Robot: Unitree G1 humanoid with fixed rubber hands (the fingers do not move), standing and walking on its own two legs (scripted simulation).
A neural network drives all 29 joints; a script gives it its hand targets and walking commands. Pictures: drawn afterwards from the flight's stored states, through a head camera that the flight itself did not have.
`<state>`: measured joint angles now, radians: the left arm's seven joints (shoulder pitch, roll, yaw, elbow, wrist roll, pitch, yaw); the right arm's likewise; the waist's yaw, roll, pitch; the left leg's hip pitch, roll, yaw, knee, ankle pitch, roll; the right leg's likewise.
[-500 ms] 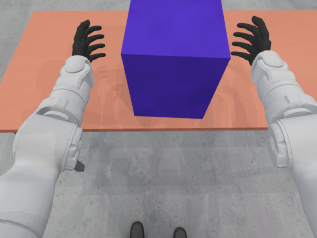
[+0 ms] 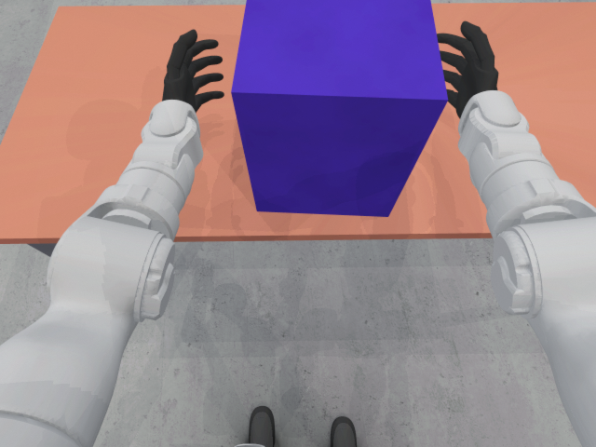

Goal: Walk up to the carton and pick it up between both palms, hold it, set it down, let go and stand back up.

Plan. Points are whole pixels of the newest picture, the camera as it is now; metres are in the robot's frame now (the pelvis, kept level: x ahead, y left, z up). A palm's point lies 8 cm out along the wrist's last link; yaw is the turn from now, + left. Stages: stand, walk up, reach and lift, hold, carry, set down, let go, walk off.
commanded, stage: reach and lift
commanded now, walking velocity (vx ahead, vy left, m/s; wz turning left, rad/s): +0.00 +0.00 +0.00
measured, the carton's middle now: (329, 110) +0.55 -0.01 +0.05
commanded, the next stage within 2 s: none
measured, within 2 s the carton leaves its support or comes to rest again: neither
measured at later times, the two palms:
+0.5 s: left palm (206, 91) +0.51 +0.15 +0.12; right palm (463, 92) +0.52 -0.16 +0.12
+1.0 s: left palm (207, 95) +0.51 +0.15 +0.11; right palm (459, 99) +0.52 -0.16 +0.11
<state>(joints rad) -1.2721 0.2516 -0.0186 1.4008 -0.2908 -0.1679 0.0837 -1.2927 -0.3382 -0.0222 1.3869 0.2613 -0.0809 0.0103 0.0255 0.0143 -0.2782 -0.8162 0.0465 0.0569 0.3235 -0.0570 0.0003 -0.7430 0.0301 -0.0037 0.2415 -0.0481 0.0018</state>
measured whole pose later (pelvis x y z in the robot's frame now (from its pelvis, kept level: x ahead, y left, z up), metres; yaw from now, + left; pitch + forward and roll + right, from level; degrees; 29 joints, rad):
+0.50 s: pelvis +0.01 -0.01 +0.01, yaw +2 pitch +26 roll -1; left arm -1.22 0.13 0.37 1.29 0.10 -0.13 0.11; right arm -1.19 -0.16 -0.43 1.16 -0.20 0.00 -0.06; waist 0.00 0.04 -0.20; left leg -0.63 0.03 0.03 0.20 -0.02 -0.01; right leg -0.55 0.02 -0.03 0.15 -0.04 -0.01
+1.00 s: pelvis +0.06 -0.02 +0.02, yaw +6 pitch +15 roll -1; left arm -1.00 -0.06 0.61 0.90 0.41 -0.02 -0.04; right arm -0.94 0.11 -0.74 0.70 -0.55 0.01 0.04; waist -0.04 0.02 -0.05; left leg -0.33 0.03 -0.03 0.13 -0.07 -0.02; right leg -0.27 0.02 -0.10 0.13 -0.11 0.01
